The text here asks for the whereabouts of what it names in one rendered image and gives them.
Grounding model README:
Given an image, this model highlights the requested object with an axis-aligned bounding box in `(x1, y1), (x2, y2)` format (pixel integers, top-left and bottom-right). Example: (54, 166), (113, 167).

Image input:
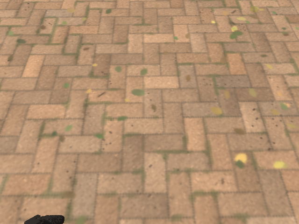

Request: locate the left robot hand
(24, 215), (64, 224)

